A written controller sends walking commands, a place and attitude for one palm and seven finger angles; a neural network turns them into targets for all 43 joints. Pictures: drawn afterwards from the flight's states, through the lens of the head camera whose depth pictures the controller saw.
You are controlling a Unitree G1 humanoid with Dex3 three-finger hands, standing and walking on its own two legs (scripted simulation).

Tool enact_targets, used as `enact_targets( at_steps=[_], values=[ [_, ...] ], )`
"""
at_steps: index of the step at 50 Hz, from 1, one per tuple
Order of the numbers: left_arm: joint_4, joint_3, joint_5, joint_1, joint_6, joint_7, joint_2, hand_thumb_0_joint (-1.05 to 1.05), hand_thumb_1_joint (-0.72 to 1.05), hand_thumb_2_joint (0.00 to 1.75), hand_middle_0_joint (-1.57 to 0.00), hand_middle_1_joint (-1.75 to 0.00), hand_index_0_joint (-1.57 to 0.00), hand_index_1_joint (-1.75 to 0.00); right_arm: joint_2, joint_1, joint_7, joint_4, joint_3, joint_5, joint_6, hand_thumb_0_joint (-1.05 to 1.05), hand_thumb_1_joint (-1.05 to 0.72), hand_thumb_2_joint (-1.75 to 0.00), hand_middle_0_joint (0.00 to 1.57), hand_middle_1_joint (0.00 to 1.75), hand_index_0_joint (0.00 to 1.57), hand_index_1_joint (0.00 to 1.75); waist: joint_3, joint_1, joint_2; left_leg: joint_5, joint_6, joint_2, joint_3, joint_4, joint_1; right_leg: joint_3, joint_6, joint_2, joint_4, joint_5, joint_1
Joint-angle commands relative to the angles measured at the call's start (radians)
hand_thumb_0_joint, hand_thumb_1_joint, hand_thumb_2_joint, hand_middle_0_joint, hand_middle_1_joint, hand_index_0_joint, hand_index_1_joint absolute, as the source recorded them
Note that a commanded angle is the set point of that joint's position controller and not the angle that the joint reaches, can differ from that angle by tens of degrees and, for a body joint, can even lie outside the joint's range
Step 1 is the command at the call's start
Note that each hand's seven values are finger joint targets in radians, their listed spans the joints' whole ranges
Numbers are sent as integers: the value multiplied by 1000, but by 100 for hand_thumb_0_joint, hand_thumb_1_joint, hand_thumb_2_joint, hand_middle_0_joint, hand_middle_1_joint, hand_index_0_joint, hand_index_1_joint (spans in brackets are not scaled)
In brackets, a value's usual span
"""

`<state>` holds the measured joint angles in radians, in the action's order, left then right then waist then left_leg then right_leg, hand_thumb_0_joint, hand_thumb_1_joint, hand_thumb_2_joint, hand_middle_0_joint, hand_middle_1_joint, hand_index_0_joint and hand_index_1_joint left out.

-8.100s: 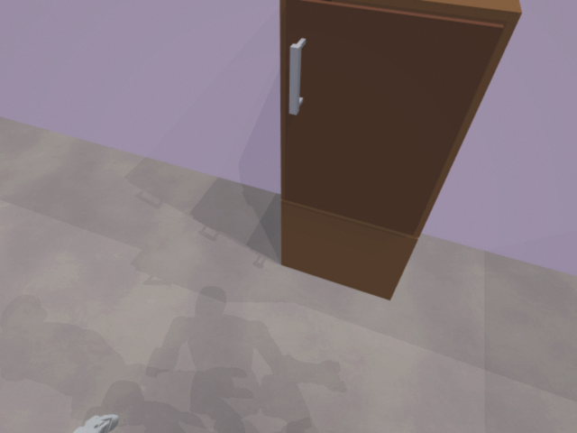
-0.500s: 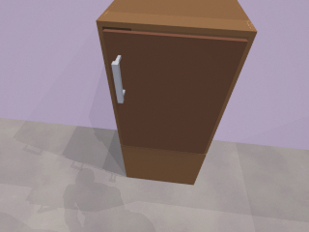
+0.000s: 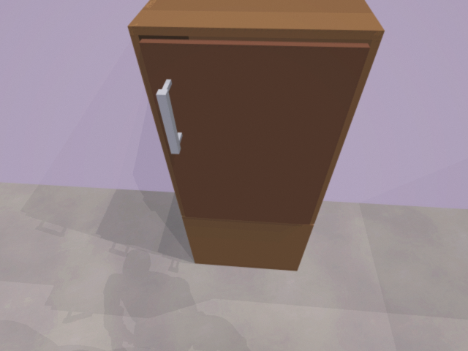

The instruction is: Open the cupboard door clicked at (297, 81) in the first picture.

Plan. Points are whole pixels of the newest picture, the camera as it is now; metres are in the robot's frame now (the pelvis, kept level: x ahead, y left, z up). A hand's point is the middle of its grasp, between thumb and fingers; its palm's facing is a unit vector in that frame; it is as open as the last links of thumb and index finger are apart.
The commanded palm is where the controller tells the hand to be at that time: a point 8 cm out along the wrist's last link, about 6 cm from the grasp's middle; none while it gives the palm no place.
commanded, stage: look again from close up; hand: left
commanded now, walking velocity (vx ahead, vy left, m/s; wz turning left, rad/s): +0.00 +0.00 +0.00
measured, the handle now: (171, 118) +0.55 +0.17 +0.10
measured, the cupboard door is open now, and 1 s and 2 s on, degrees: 0 0 0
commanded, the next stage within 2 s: raise the hand with hooked fingers in 0.04 s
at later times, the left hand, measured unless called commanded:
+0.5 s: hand (144, 320) +0.18 +0.16 -0.02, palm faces -0.02 -1.00 -0.04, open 8.2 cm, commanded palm +0.13 +0.24 -0.03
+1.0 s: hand (94, 299) +0.19 +0.23 +0.03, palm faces +0.04 -1.00 -0.05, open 11.2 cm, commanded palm +0.16 +0.27 +0.03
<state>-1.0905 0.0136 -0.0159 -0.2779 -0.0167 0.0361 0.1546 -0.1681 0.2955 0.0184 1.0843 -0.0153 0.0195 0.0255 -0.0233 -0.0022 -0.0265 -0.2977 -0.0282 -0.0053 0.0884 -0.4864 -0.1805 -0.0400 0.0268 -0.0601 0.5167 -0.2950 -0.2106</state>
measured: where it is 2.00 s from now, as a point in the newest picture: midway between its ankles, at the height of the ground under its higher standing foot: outside the picture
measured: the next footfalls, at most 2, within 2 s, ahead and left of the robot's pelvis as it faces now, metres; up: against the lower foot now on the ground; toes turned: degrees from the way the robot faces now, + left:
none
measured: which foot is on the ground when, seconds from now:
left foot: down 0.00-1.00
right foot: down 0.00-1.00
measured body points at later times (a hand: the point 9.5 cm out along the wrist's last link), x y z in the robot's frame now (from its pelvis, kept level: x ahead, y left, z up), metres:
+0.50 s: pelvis -0.02 -0.04 -0.04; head +0.01 -0.03 +0.41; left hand +0.17 +0.22 -0.02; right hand +0.20 -0.29 -0.08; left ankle -0.02 +0.10 -0.74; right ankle -0.01 -0.13 -0.74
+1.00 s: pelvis -0.04 -0.01 -0.04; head -0.01 -0.01 +0.41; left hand +0.18 +0.28 +0.04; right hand +0.09 -0.25 -0.13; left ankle -0.02 +0.10 -0.74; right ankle -0.01 -0.13 -0.74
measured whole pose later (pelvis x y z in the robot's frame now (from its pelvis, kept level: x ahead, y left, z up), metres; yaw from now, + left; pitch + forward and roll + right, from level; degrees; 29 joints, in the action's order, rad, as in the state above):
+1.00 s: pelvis -0.04 -0.01 -0.04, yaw +1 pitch +7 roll -1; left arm -0.08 -0.35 0.38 -0.28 -0.26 -0.39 0.33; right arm -0.22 0.34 0.06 0.57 -0.04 -0.04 0.25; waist 0.08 -0.03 -0.03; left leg -0.42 -0.01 0.05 0.04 -0.90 -0.61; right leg -0.08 0.00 -0.03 0.86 -0.39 -0.60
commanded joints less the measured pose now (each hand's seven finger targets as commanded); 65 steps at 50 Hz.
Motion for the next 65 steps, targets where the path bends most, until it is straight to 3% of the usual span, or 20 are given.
enact_targets(
  at_steps=[1, 6, 7, 8, 9, 10, 11, 12, 13, 18, 23, 26, 30, 35, 39, 42, 45, 54, 60, 65],
  values=[
    [25, -23, 2, -49, -12, 2, 111, 0, 90, 90, -20, -30, -20, -30, -91, 43, 9, -30, 17, -6, 18, 0, -90, -90, 20, 30, 20, 30, -33, 8, 41, 207, -16, 108, -107, 119, -34, 56, -55, -49, -73, 185, 16],
    [24, -28, 2, -38, -12, 2, 121, 0, 90, 90, -20, -30, -20, -30, -94, 27, 13, -19, 20, -6, 18, 0, -90, -90, 20, 30, 20, 30, -22, 9, 36, 238, -12, 109, -101, 111, -17, 60, -59, -53, -75, 237, 29],
    [-12, -26, -4, -115, -17, 42, 126, 0, 90, 90, -20, -30, -20, -30, -129, -45, 5, -78, 30, -19, 12, 0, -90, -90, 20, 30, 20, 30, -33, 33, 161, 338, 19, 136, -82, -84, -75, 109, -43, -101, -86, 568, 20],
    [1569, -197, 188, 656, -243, 31, 377, 0, 88, 89, -20, -32, -20, -32, -276, -16, 44, -403, 62, -62, 173, 0, -90, -90, 20, 30, 20, 30, 491, -82, -85, 489, 5, 26, -97, 33, 188, 16, -62, 2, 6, 523, 98],
    [1273, -178, 102, 133, -179, 57, 300, 0, 85, 88, -20, -33, -20, -33, -180, -102, 80, -349, 28, -42, 266, 0, -90, -90, 20, 30, 20, 30, 446, 19, -244, 668, 3, 62, -80, 44, 275, -3, -73, 39, 53, 282, 42],
    [1175, -159, 129, 98, -129, 103, 237, 0, 83, 87, -21, -34, -21, -34, -181, -92, 79, -281, 44, -48, 288, 0, -90, -90, 20, 30, 20, 30, 355, 0, -257, 588, 41, 59, -83, 29, 181, -35, -64, 36, 51, 157, -9],
    [998, -3, 151, -187, -34, 90, -25, 0, 81, 86, -21, -36, -21, -36, -130, -72, 66, -281, 46, -70, 285, 0, -90, -90, 20, 30, 20, 30, 216, -23, -141, 526, 35, 66, -94, 46, 109, -50, -46, 36, 20, 120, -80],
    [1180, -19, 177, -11, -62, 65, 1, 0, 78, 85, -21, -37, -21, -37, -178, -100, 57, -361, 57, -66, 298, 0, -90, -90, 20, 30, 20, 30, 79, -33, -92, 454, 32, 56, -116, 25, 24, -58, -43, 33, 4, 170, -102],
    [1183, -94, 169, 0, -108, 42, 72, 0, 76, 84, -21, -39, -21, -39, -199, -92, 57, -384, 80, -50, 308, 0, -90, -90, 20, 30, 20, 30, 89, -50, -21, 378, 30, 41, -107, -17, -15, -69, -43, 39, -5, 176, -131],
    [834, -241, 239, -415, -380, -212, 61, 0, 64, 79, -22, -47, -22, -47, -190, -155, 18, -511, 119, -32, 284, 0, -90, -90, 20, 30, 20, 30, 26, 59, 351, 144, 38, -12, -64, -196, -385, -58, -35, 53, 153, 142, -255],
    [923, -394, 313, -287, -549, -498, 250, 0, 53, 74, -23, -54, -23, -54, -218, -183, -4, -667, 122, -52, 275, 0, -90, -90, 20, 30, 20, 30, 241, 70, 79, 109, 31, -42, -22, -355, -465, 72, -42, 8, 255, 197, -220],
    [1165, -438, 383, -76, -565, -509, 300, 0, 46, 71, -23, -58, -23, -58, -207, -150, 15, -716, 112, -51, 270, 0, -90, -90, 20, 30, 20, 30, 356, 44, -31, 92, 20, -34, -34, -409, -451, 127, -24, 11, 261, 121, -236],
    [1391, -345, 403, 206, -637, -473, 261, 0, 36, 67, -24, -64, -24, -64, -202, -89, 39, -658, 86, -41, 290, 0, -90, -90, 20, 30, 20, 30, 354, -55, -98, 106, 2, 4, -82, -478, -394, 102, -35, 49, 308, 130, -354],
    [1200, -273, 371, 195, -537, -528, 266, 0, 25, 62, -25, -72, -25, -72, -239, -87, 65, -611, 73, -64, 316, 0, -90, -90, 20, 30, 20, 30, 218, -85, -38, 6, -8, 17, -115, -453, -444, 75, -45, 70, 263, -41, -434],
    [1100, -378, 350, 58, -321, -556, 372, 0, 15, 58, -25, -78, -25, -78, -237, -115, 72, -665, 67, -76, 291, 0, -90, -90, 20, 30, 20, 30, 288, -1, 2, 20, -8, 7, -104, -366, -435, 76, -33, 42, 203, -68, -307],
    [1125, -484, 416, -6, -237, -516, 387, 0, 8, 55, -26, -82, -26, -82, -207, -149, 67, -711, 51, -74, 269, 0, -90, -90, 20, 30, 20, 30, 326, 59, 40, 57, 5, 3, -102, -313, -416, 43, -31, 43, 198, -42, -213],
    [1184, -527, 459, 14, -263, -439, 371, 0, 1, 52, -26, -87, -26, -87, -191, -148, 62, -718, 40, -65, 276, 0, -90, -90, 20, 30, 20, 30, 282, 74, 59, 58, 14, 5, -108, -278, -412, 16, -38, 61, 193, -55, -209],
    [1167, -351, 359, 249, -317, -474, 345, 0, -20, 43, -28, -100, -28, -100, -246, -67, 70, -659, 43, -77, 326, 0, -90, -90, 20, 30, 20, 30, 197, -33, -32, -114, 4, 16, -129, -199, -321, -17, -39, 70, 165, -154, -330],
    [1218, -504, 374, 328, -285, -453, 494, 0, -34, 37, -29, -110, -29, -110, -249, -75, 89, -653, 29, -71, 338, 0, -90, -90, 20, 30, 20, 30, 279, 24, -91, -18, 15, 22, -165, -138, -210, -43, -56, 81, 163, -47, -222],
    [1129, -476, 385, 336, -217, -447, 433, 0, -45, 32, -30, -117, -30, -117, -239, -89, 82, -658, 16, -75, 320, 0, -90, -90, 20, 30, 20, 30, 193, 30, -126, 80, 29, 24, -158, -99, -183, -59, -61, 86, 134, 49, -186]
  ],
)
